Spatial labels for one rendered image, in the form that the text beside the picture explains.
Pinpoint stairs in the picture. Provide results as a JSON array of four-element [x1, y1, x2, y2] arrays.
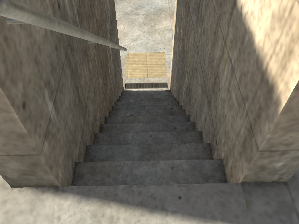
[[71, 88, 228, 186]]

